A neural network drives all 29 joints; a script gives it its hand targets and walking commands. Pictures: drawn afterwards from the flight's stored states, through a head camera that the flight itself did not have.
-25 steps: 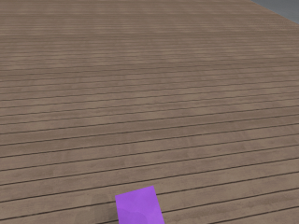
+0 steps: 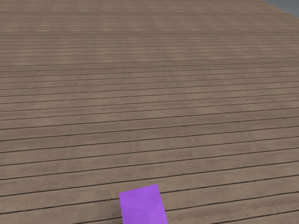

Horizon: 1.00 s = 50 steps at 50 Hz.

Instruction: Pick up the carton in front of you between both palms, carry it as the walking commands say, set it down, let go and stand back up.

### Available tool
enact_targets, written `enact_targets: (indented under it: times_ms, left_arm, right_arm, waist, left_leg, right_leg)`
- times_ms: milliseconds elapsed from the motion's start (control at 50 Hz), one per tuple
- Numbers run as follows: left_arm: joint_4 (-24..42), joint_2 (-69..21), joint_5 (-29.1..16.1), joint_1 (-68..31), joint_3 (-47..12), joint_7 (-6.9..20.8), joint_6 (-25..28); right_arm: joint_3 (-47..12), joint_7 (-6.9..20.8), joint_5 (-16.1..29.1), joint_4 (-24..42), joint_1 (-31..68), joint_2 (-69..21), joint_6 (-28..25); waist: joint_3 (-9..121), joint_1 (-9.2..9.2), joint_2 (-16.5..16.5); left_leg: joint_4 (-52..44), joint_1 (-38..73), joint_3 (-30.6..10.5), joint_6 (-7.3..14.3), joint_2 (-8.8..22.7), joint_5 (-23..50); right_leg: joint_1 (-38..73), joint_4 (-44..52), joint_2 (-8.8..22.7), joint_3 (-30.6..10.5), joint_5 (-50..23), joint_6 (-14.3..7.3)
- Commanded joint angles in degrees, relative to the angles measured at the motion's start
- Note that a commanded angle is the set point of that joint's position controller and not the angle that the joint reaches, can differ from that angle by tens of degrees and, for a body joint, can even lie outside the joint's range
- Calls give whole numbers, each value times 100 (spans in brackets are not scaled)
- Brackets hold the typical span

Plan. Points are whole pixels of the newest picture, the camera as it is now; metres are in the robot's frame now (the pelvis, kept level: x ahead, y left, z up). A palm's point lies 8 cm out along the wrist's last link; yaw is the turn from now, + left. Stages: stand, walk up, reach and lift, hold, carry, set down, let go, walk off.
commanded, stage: stand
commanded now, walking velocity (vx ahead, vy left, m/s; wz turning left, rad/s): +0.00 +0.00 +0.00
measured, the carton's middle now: (142, 215) +0.34 +0.02 -0.64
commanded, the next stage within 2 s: none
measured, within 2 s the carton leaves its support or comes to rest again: neither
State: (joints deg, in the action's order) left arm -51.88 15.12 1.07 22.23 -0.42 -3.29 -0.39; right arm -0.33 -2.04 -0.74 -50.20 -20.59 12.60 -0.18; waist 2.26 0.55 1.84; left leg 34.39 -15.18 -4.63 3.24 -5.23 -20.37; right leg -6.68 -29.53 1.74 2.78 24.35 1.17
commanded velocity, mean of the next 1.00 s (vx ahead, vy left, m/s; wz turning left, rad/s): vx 0.00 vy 0.00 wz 0.00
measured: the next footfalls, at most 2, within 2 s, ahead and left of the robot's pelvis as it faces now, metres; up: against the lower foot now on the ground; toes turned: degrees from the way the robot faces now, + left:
none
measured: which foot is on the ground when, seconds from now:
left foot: down 0.00-1.00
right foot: down 0.00-1.00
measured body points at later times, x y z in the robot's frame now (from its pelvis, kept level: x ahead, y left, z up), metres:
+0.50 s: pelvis -0.02 -0.01 +0.01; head -0.02 +0.01 +0.46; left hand -0.08 +0.22 -0.16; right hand -0.04 -0.23 -0.15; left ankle -0.03 +0.09 -0.73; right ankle -0.10 -0.13 -0.73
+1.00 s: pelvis -0.04 -0.02 +0.01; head -0.04 -0.01 +0.46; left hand -0.11 +0.18 -0.16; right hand -0.07 -0.23 -0.15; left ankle -0.03 +0.09 -0.73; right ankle -0.10 -0.13 -0.73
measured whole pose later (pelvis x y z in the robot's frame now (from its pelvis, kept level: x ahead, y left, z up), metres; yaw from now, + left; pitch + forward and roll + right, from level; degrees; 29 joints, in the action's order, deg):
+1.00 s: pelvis -0.04 -0.02 +0.01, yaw +1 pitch -1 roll +0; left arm -66.4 7.9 1.2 23.2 -1.8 -3.2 0.0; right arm -2.0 -2.8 -0.4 -65.7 -21.0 6.7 0.3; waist -0.4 0.3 1.0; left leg 29.8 -13.5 -6.4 0.8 -3.4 -15.0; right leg -5.1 -26.2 0.1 4.6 20.1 -1.0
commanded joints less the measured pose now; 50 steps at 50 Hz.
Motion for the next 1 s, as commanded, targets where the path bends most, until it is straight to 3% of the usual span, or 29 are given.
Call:
enact_targets:
  times_ms: [0,460,980]
  left_arm:
    - [-39,488,2,437,103,-8,21]
    - [-1127,-47,14,651,-19,-11,-12]
    - [-1489,-356,12,712,-94,-4,53]
  right_arm:
    - [118,-21,3,8,-367,599,-24]
    - [-58,-70,18,-1121,-529,139,32]
    - [-107,-88,36,-1562,-528,-169,43]
  waist:
    - [-396,-13,-233]
    - [-806,-37,-221]
    - [-862,-22,-203]
  left_leg:
    - [-561,-29,-680,95,719,2646]
    - [-893,-92,-704,37,706,1992]
    - [-941,-217,-631,-59,731,1661]
  right_leg:
    - [-24,358,312,-263,-1544,-182]
    - [101,708,346,-252,-1371,-257]
    - [-45,810,387,-318,-1416,-382]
